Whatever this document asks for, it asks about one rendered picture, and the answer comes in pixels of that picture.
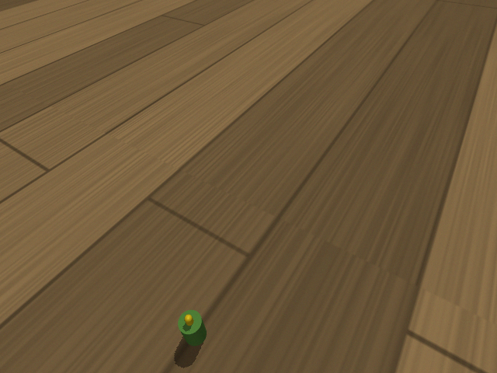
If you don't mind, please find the bottle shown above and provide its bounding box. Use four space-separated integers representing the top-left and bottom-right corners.
178 310 207 346

